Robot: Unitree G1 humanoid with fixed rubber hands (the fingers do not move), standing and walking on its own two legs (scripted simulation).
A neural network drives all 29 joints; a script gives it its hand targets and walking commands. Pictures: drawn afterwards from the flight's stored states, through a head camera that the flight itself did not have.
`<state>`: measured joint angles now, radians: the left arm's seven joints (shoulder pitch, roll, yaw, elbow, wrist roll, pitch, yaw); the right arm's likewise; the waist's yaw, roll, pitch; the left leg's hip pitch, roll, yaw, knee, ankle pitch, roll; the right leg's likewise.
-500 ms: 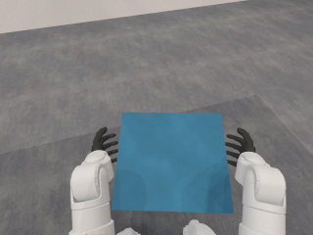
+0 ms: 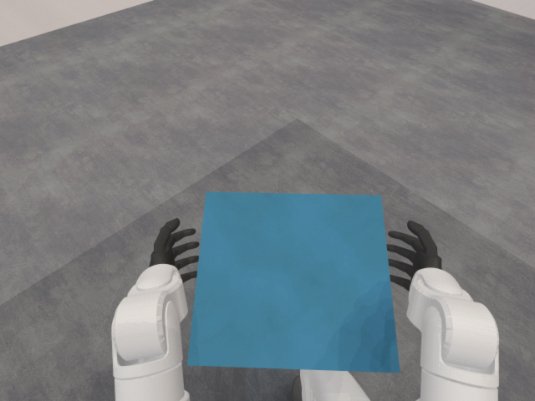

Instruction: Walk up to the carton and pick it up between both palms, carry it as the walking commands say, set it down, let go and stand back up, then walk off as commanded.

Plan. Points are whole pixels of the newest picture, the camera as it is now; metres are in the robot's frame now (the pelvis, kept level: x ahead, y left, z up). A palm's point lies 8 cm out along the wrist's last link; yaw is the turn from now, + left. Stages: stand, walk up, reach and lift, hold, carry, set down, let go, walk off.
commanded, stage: carry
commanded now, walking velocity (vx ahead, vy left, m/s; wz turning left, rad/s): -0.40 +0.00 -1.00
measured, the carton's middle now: (290, 280) +0.31 +0.00 -0.03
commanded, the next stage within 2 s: none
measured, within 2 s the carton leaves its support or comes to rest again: neither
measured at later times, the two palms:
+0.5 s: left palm out of the picture +0.11 -0.03 +0.05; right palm out of the picture -0.08 -0.30 +0.05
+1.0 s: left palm out of the picture -0.15 -0.09 +0.05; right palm out of the picture -0.45 -0.24 +0.04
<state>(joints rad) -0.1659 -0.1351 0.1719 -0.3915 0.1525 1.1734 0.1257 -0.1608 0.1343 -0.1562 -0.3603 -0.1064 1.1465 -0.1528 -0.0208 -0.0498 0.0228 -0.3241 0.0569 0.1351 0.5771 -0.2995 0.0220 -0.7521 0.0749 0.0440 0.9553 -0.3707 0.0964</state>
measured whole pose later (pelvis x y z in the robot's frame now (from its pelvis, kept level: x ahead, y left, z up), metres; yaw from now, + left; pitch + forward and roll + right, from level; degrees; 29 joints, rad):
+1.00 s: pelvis -0.43 +0.08 -0.01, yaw -59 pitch +3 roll +0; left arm -0.26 -0.15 0.17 -0.24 0.14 1.15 0.17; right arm -0.18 0.14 -0.22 -0.31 -0.11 1.16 -0.18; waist -0.01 0.01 0.05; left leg -0.69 0.14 0.05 1.19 -0.45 -0.09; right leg -0.48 0.02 0.09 0.61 -0.17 0.02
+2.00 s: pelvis -0.54 +0.44 +0.00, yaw -117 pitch +1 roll -3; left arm -0.19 -0.14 0.17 -0.39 0.13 1.18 0.19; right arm -0.20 0.14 -0.16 -0.30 -0.15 1.16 -0.11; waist 0.07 -0.02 0.02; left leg -0.40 0.23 0.21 0.58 -0.18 -0.03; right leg -0.54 -0.01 -0.01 1.07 -0.43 0.07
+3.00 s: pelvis -0.31 +0.75 +0.00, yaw -168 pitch +3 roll +1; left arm -0.22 -0.14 0.16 -0.31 0.20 1.14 0.10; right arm -0.19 0.14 -0.19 -0.35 -0.03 1.19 -0.28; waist -0.13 -0.05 0.02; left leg -0.34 0.00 0.13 0.61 -0.42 -0.04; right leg -0.49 0.04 0.10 0.47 -0.03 0.02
